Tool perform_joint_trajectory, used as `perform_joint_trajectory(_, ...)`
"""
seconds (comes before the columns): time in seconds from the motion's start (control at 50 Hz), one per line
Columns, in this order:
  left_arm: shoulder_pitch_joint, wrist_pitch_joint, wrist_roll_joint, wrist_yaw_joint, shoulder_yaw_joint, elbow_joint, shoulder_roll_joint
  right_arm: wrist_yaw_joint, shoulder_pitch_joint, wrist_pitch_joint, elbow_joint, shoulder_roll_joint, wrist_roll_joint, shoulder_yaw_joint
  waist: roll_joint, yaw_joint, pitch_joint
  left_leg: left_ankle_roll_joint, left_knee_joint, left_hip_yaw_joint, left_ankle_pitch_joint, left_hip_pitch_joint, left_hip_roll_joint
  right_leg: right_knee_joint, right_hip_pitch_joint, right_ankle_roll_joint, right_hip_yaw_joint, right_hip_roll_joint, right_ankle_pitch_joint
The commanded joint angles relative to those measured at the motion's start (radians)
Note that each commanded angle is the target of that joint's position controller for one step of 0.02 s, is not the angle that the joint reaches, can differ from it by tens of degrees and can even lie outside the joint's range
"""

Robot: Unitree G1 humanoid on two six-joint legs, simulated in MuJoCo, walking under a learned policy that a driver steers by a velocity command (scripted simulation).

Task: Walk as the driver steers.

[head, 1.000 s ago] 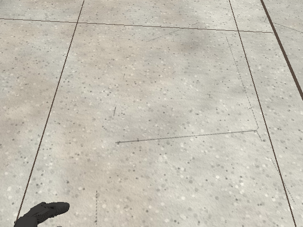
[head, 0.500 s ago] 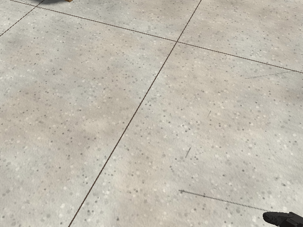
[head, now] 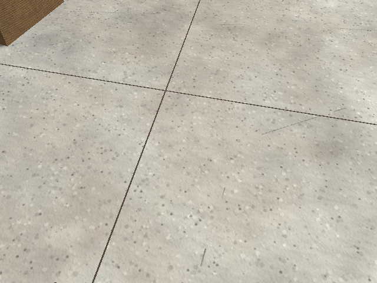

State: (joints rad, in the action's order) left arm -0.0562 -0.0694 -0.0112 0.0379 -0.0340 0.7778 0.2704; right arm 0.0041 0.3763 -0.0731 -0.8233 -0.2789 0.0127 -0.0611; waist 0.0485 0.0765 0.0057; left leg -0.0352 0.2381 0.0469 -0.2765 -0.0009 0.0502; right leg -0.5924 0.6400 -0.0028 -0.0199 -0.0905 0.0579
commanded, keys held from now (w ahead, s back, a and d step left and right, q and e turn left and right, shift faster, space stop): w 0.48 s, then w+e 0.24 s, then e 0.28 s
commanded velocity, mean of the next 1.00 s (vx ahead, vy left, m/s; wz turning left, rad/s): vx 0.44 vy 0.00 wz -0.18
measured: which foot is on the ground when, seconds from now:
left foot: down 0.00-0.12, up 0.14-0.60, down 0.62-1.00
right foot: up 0.00-0.08, down 0.10-0.64, up 0.66-1.00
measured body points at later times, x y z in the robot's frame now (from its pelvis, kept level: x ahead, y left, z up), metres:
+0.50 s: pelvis +0.28 -0.04 +0.00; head +0.30 -0.04 +0.45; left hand +0.29 +0.24 -0.12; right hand +0.48 -0.28 -0.09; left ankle +0.47 +0.13 -0.69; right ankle +0.20 -0.13 -0.74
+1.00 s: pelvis +0.52 +0.00 +0.00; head +0.56 -0.01 +0.45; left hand +0.74 +0.22 -0.10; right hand +0.54 -0.29 -0.12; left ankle +0.50 +0.11 -0.74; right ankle +0.63 -0.16 -0.70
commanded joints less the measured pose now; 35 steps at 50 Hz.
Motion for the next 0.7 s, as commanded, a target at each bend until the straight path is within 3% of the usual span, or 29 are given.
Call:
perform_joint_trajectory(0.02,0.109,-0.023,-0.003,0.015,-0.016,-0.098,0.085,-0.01,0.016,0.003,0.022,-0.182,0.009,-0.048,-0.114,-0.015,0.062,-0.152,-0.025,-0.144,0.309,0.017,-0.311,0.061,0.008,0.034,0.003,0.014,-0.059)
perform_joint_trajectory(0.06,0.048,-0.027,-0.001,0.017,-0.027,-0.087,0.111,-0.015,0.001,0.014,0.014,-0.192,0.009,-0.051,-0.136,-0.056,0.023,-0.129,0.056,-0.137,0.49,0.054,-0.31,0.086,-0.097,0.063,0.036,0.047,-0.131)
perform_joint_trajectory(0.08,-0.056,-0.028,0.003,0.012,-0.044,-0.058,0.136,-0.017,-0.016,0.02,0.014,-0.189,0.009,-0.048,-0.133,-0.115,-0.04,-0.106,0.181,-0.102,0.653,0.043,-0.273,0.111,-0.247,0.087,0.071,0.083,-0.129)
perform_joint_trajectory(0.1,-0.219,-0.028,0.007,0.002,-0.069,-0.012,0.192,-0.021,-0.008,0.023,0.02,-0.156,0.0,-0.033,-0.106,-0.179,-0.158,-0.073,0.39,-0.056,0.64,-0.056,-0.217,0.078,-0.503,0.124,0.041,0.051,-0.088)
perform_joint_trajectory(0.12,-0.35,-0.024,0.026,-0.007,-0.092,0.004,0.296,-0.018,0.084,0.009,0.053,-0.069,-0.014,-0.003,0.086,-0.173,-0.329,-0.005,0.782,-0.009,0.294,-0.41,-0.101,0.068,-0.905,0.257,-0.339,-0.205,-0.13)
perform_joint_trajectory(0.14,-0.385,-0.017,0.004,-0.003,-0.084,0.02,0.262,-0.012,0.105,-0.013,0.039,-0.044,-0.007,0.008,0.244,-0.175,-0.422,0.027,1.009,-0.108,-0.291,-0.647,0.017,0.245,-1.046,0.355,-0.713,-0.308,-0.304)
perform_joint_trajectory(0.16,-0.337,-0.016,-0.007,-0.004,-0.063,0.011,0.202,-0.004,0.023,-0.03,0.053,-0.141,0.017,-0.017,0.145,-0.192,-0.295,0.013,1.098,-0.176,-0.277,-0.767,-0.048,0.28,-0.969,0.307,-0.636,-0.28,-0.428)
perform_joint_trajectory(0.18,-0.278,-0.014,-0.002,-0.008,-0.054,-0.001,0.17,-0.001,-0.062,-0.038,0.078,-0.15,0.029,-0.017,0.085,-0.177,-0.18,-0.001,1.081,-0.143,-0.194,-0.794,-0.1,0.294,-0.835,0.267,-0.497,-0.245,-0.415)
perform_joint_trajectory(0.2,-0.216,-0.014,0.008,-0.008,-0.046,-0.007,0.146,-0.004,-0.108,-0.037,0.087,-0.139,0.017,-0.016,0.018,-0.146,-0.093,-0.002,1.012,-0.119,-0.112,-0.765,-0.143,0.326,-0.684,0.249,-0.397,-0.206,-0.339)
perform_joint_trajectory(0.22,-0.175,-0.018,0.018,-0.007,-0.036,-0.014,0.113,-0.009,-0.112,-0.028,0.084,-0.136,0.004,-0.022,0.021,-0.113,-0.054,-0.001,0.946,-0.124,-0.057,-0.707,-0.175,0.356,-0.579,0.234,-0.328,-0.172,-0.262)
perform_joint_trajectory(0.24,-0.156,-0.022,0.025,-0.005,-0.034,-0.016,0.107,-0.009,-0.086,-0.016,0.077,-0.119,0.001,-0.022,0.043,-0.085,-0.045,0.003,0.92,-0.127,-0.025,-0.648,-0.188,0.384,-0.514,0.234,-0.292,-0.157,-0.214)
perform_joint_trajectory(0.3,-0.165,-0.038,0.015,-0.009,-0.043,0.003,0.131,-0.014,-0.086,0.008,0.076,-0.079,-0.005,-0.014,0.026,-0.06,-0.021,0.029,0.827,-0.115,0.039,-0.635,-0.2,0.446,-0.45,0.254,-0.197,-0.144,-0.091)
perform_joint_trajectory(0.36,-0.201,-0.034,0.011,-0.023,-0.049,0.025,0.151,-0.013,-0.18,0.006,0.101,-0.067,-0.012,-0.009,0.002,-0.082,0.005,0.049,0.655,-0.105,0.204,-0.685,-0.201,0.467,-0.477,0.238,-0.115,-0.121,-0.012)
perform_joint_trajectory(0.42,-0.241,-0.026,0.003,-0.031,-0.051,0.043,0.163,0.0,-0.283,-0.006,0.121,-0.042,-0.007,0.003,0.004,-0.12,0.027,0.047,0.46,-0.071,0.351,-0.642,-0.17,0.472,-0.489,0.205,-0.043,-0.087,-0.013)
perform_joint_trajectory(0.5,-0.327,-0.008,-0.008,-0.034,-0.055,0.083,0.176,0.021,-0.407,-0.016,0.161,-0.043,0.003,0.007,0.002,-0.167,0.063,0.037,0.327,-0.059,0.364,-0.638,-0.138,0.438,-0.582,0.202,-0.059,-0.125,-0.043)
perform_joint_trajectory(0.54,-0.34,0.006,-0.013,-0.039,-0.059,0.095,0.183,0.032,-0.429,-0.025,0.178,-0.059,0.004,0.003,0.011,-0.155,0.07,0.021,0.279,-0.074,0.301,-0.635,-0.125,0.39,-0.64,0.192,-0.093,-0.155,-0.014)
perform_joint_trajectory(0.58,-0.323,0.015,-0.015,-0.045,-0.067,0.095,0.2,0.036,-0.377,-0.033,0.168,-0.09,0.002,-0.008,0.033,-0.114,0.043,0.003,0.247,-0.07,0.231,-0.544,-0.104,0.326,-0.665,0.174,-0.123,-0.168,0.062)
perform_joint_trajectory(0.6,-0.298,0.019,-0.016,-0.047,-0.068,0.09,0.204,0.032,-0.295,-0.037,0.146,-0.113,-0.001,-0.021,0.037,-0.06,-0.002,-0.015,0.217,-0.046,0.218,-0.415,-0.079,0.237,-0.65,0.157,-0.109,-0.145,0.183)
perform_joint_trajectory(0.62,-0.295,0.019,-0.009,-0.047,-0.056,0.085,0.173,0.023,-0.144,-0.039,0.102,-0.163,-0.007,-0.046,0.019,0.008,-0.109,-0.045,0.228,-0.046,0.237,-0.178,-0.086,0.061,-0.58,0.126,-0.073,-0.086,0.225)
perform_joint_trajectory(0.64,-0.298,0.017,0.017,-0.047,-0.03,0.053,0.104,0.011,0.035,-0.036,0.078,-0.239,-0.025,-0.067,-0.098,0.069,-0.281,-0.107,0.274,-0.243,0.252,0.133,-0.28,-0.257,-0.378,0.084,-0.021,-0.008,-0.04)
perform_joint_trajectory(0.66,-0.437,-0.003,-0.001,-0.042,-0.004,0.044,0.003,0.014,0.061,-0.025,0.057,-0.285,-0.023,-0.075,-0.374,-0.002,-0.4,-0.241,0.163,-0.672,0.026,0.417,-0.482,-0.569,-0.008,0.03,-0.013,0.14,-0.627)
perform_joint_trajectory(0.68,-0.375,-0.013,-0.025,-0.041,-0.031,0.058,0.119,0.013,0.05,-0.024,0.071,-0.181,-0.017,-0.049,-0.262,0.04,-0.344,-0.206,0.092,-0.698,-0.114,0.354,-0.453,-0.679,0.082,0.034,-0.119,0.088,-0.64)
perform_joint_trajectory(0.7,-0.286,-0.016,-0.039,-0.04,-0.047,0.028,0.163,0.008,-0.012,-0.026,0.073,-0.14,-0.013,-0.036,-0.214,0.036,-0.205,-0.166,0.069,-0.548,-0.106,0.234,-0.427,-0.695,0.133,0.041,-0.104,0.047,-0.549)
Velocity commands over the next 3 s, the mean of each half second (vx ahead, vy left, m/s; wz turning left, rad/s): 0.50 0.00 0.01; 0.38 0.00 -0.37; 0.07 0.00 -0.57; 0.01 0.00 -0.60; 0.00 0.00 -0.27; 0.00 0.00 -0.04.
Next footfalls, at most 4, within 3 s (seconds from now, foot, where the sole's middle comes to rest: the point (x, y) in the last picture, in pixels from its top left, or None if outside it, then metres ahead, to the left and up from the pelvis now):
0.10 right None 0.24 -0.14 -0.78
0.62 left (150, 269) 0.54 0.11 -0.78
1.10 right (219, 229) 0.67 -0.15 -0.78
1.56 left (162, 216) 0.74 0.06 -0.78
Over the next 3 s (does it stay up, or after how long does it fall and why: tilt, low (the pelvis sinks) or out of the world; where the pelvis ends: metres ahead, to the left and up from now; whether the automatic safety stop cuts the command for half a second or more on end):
stays up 0.64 -0.04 -0.01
